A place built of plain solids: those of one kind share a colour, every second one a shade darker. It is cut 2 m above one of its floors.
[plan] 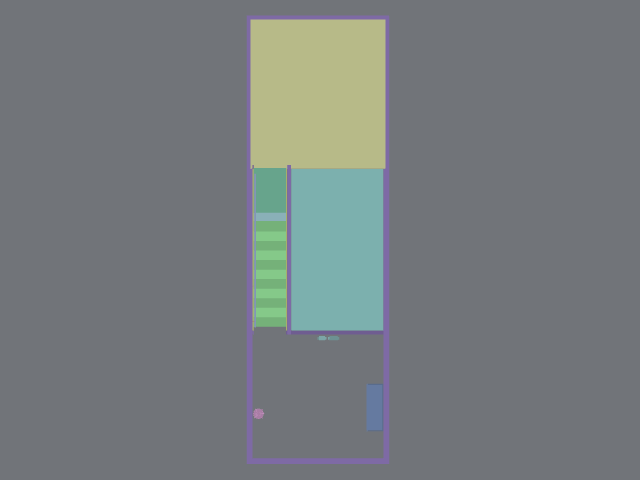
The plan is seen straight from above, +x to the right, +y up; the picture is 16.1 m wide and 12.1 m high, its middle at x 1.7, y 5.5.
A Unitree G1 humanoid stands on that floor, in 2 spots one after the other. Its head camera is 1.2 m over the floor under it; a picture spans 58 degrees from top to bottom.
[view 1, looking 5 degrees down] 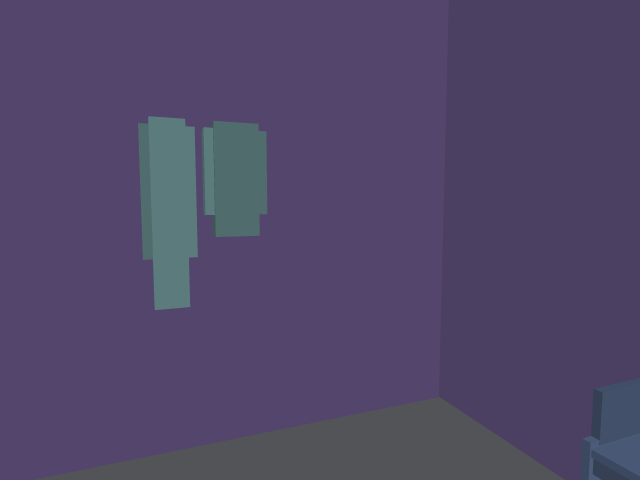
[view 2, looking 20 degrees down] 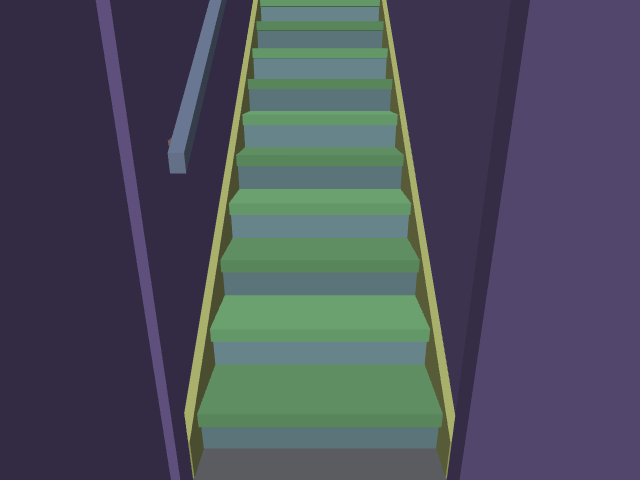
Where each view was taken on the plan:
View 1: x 1.65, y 1.00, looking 68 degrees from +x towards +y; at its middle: wall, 2.29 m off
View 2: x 0.44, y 2.17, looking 90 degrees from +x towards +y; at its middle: tread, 1.98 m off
